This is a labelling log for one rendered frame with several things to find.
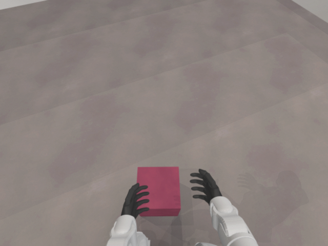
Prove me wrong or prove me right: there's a carton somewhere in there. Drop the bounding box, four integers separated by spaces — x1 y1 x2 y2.
137 167 181 216

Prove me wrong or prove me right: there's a robot left hand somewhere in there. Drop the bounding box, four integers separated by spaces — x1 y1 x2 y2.
121 183 149 219

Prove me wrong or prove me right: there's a robot left thigh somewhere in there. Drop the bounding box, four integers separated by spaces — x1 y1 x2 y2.
136 233 150 246

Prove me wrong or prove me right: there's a robot left forearm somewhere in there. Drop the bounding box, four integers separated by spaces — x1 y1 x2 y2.
106 215 137 246

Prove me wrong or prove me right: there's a robot right forearm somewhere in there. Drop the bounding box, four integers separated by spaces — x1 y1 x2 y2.
210 196 258 246

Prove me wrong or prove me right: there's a robot right hand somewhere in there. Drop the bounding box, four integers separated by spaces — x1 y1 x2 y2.
190 169 222 206

